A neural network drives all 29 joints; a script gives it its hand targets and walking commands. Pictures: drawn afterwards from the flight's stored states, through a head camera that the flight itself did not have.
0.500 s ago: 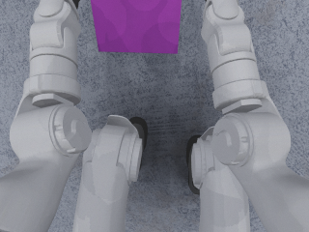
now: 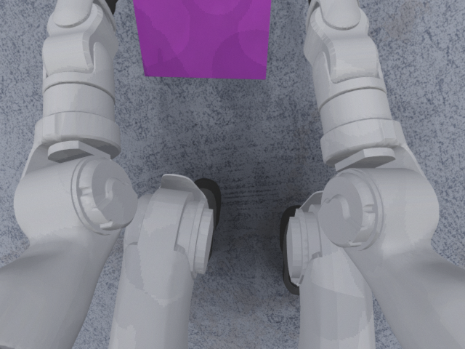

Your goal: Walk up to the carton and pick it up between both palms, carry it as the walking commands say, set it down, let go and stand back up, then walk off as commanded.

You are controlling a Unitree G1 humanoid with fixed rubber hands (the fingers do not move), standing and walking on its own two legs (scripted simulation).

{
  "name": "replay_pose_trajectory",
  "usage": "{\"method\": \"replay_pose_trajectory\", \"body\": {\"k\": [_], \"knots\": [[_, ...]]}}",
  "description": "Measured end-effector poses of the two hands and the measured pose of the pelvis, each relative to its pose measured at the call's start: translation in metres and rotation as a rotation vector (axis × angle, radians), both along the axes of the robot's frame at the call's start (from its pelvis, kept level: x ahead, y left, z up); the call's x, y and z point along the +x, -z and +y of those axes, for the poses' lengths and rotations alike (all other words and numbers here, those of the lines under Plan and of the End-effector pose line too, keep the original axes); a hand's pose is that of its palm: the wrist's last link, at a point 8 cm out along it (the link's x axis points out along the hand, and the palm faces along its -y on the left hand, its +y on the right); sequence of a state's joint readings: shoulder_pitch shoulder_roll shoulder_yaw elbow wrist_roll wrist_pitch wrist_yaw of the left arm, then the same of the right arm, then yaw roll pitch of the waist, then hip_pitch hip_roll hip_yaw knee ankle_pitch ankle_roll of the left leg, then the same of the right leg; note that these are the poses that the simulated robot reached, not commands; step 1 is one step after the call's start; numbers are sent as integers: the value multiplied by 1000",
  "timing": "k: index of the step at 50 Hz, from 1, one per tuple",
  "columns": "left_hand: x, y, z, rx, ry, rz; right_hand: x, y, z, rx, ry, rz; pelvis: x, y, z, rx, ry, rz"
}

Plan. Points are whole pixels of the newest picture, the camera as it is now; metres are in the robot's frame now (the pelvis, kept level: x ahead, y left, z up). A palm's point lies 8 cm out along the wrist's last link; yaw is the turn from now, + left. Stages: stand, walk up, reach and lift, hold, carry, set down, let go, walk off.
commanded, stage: set down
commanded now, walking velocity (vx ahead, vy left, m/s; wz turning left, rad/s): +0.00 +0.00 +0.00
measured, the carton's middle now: out of the picture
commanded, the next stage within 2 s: none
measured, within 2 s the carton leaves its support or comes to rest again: rests again in 0.70 s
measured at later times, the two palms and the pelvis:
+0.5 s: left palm out of the picture +0.53 +0.23 -0.17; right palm out of the picture +0.56 -0.03 -0.18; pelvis +0.00 +0.00 +0.00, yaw +0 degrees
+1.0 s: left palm (100, 20) +0.50 +0.24 -0.18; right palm out of the picture +0.55 -0.08 -0.18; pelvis -0.02 +0.00 -0.01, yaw +0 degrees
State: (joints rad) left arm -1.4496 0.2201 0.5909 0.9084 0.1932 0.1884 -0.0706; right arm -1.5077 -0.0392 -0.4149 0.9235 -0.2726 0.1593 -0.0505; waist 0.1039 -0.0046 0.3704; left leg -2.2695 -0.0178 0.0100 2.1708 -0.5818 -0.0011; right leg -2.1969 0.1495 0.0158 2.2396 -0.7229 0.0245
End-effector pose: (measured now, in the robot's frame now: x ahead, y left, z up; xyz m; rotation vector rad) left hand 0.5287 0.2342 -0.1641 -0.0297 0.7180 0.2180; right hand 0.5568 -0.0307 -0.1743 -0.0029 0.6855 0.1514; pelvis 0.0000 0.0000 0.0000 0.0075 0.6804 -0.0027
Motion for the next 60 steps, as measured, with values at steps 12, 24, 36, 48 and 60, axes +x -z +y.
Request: {"method": "replay_pose_trajectory", "body": {"k": [12,24,36,48,60], "knots": [[2,2,0,0,4,-3,2,2,0,1,-4,-3,3,1,1,-2,1,4],[1,3,0,9,4,-13,3,3,-1,-7,-20,-10,2,3,0,-2,2,-8],[-22,35,-14,2,32,101,-18,32,-18,-87,-36,65,-4,0,0,-3,4,-40],[-32,25,3,27,-33,58,-7,11,-54,-133,11,37,-18,6,-1,2,8,-104],[-19,-25,7,19,-55,-35,3,-36,-33,-126,18,-35,-27,-8,1,-6,-15,-70]]}}
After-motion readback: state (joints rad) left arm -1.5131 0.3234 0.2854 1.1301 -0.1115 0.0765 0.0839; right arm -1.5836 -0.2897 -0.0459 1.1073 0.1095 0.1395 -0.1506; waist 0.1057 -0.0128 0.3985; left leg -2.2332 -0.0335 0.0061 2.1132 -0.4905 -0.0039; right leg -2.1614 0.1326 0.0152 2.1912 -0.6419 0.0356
